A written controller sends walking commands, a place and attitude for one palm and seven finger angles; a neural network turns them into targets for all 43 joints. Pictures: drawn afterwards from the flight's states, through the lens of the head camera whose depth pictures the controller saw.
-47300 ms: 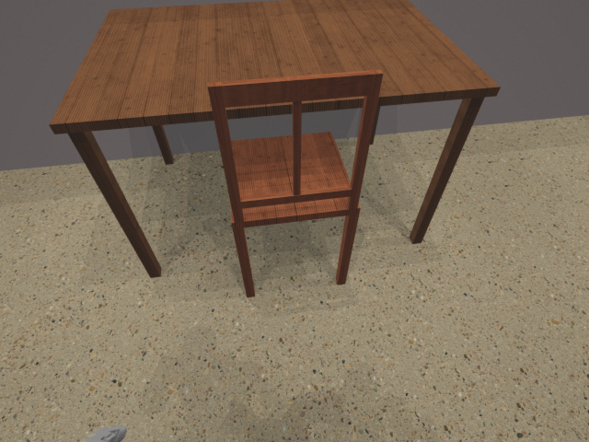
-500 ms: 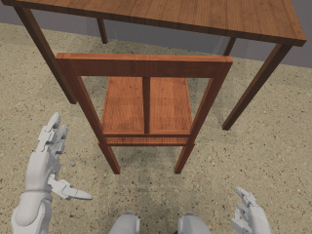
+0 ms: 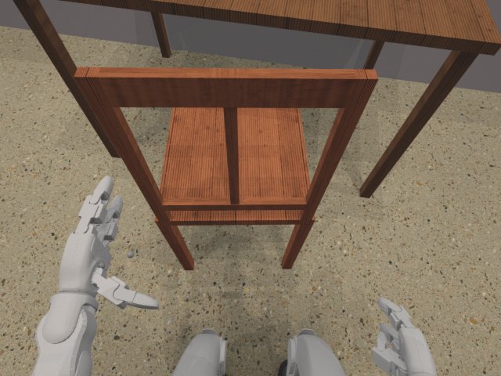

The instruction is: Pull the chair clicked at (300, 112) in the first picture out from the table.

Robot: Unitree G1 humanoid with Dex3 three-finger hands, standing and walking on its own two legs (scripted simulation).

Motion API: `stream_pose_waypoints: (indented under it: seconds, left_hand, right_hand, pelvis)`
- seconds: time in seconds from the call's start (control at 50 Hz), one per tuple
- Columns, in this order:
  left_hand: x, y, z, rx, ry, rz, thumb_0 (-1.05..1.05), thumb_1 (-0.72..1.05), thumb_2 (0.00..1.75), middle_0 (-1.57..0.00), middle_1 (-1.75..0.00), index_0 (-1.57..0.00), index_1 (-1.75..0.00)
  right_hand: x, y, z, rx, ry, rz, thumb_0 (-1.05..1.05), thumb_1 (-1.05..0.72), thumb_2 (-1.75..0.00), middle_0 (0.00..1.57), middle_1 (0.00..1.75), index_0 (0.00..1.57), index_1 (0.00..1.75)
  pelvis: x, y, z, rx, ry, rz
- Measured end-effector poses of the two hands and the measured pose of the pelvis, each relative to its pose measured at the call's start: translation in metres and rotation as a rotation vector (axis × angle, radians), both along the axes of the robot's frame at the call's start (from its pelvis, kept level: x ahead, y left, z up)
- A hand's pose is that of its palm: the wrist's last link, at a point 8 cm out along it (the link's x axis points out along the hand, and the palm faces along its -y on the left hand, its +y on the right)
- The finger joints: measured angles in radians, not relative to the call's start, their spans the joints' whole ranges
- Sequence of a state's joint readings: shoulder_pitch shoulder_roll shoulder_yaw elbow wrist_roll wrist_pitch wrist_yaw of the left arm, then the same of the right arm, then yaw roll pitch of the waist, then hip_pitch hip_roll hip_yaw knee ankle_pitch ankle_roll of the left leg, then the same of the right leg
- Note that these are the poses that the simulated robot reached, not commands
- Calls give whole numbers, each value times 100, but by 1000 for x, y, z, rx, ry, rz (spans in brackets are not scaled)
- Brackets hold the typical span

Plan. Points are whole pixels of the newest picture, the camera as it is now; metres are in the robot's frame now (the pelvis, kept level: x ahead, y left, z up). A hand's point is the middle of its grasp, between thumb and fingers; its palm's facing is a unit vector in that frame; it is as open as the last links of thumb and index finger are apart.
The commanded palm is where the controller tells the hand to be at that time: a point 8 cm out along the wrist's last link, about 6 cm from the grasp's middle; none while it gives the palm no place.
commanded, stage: aim the fingers beside a spindle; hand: left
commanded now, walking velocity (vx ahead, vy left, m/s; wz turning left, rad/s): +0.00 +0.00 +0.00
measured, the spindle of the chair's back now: (233, 163) +0.47 +0.06 +0.00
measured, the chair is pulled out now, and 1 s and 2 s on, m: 0.25 0.25 0.25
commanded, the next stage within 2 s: none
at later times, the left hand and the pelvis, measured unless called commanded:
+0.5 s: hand (132, 236) +0.32 +0.20 +0.01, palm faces +0.06 -1.00 -0.05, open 16.9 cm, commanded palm +0.29 +0.25 +0.01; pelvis -0.01 +0.00 -0.01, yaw +0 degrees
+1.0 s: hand (137, 244) +0.31 +0.20 +0.00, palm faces +0.03 -1.00 -0.03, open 16.9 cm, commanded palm +0.29 +0.25 +0.01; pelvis -0.01 +0.01 -0.02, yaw -1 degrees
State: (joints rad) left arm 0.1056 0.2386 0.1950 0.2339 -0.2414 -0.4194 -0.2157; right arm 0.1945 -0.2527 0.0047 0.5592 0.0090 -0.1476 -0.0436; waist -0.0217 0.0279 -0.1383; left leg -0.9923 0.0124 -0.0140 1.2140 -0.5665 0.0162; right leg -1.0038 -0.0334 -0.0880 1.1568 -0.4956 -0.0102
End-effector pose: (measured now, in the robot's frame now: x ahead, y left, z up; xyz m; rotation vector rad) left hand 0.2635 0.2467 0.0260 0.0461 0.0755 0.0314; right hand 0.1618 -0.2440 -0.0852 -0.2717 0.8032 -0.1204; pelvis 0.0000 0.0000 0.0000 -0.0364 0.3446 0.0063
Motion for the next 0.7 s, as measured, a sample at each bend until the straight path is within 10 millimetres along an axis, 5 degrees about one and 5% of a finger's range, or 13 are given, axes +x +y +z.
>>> stream_pose_waypoints:
  seconds: [0.14,0.3,0.52,0.7]
  left_hand:
    - [9,2,9,14,-68,29,-1,-50,30,-7,-8,-7,-8]
    - [11,5,-12,2,6,26,-1,-50,30,-6,-8,-6,-8]
    - [31,6,-11,6,-57,25,-1,-50,30,-7,-8,-7,-8]
    - [24,8,-20,-5,-22,27,-1,-50,30,-7,-8,-7,-8]
  right_hand:
    - [-4,-1,-2,1,12,-6,1,-90,-90,20,30,20,30]
    - [-10,-5,-10,-5,40,-11,1,-90,-90,21,30,20,30]
    - [-19,-5,-20,-11,75,-23,1,-90,-90,20,30,20,30]
    - [-22,-3,-22,-9,86,-33,1,-90,-90,21,30,20,30]
  pelvis:
    - [-1,-1,-1,5,7,-6]
    - [-3,-1,-6,3,19,-4]
    - [-6,0,-12,3,40,-8]
    - [-6,3,-14,0,45,-13]
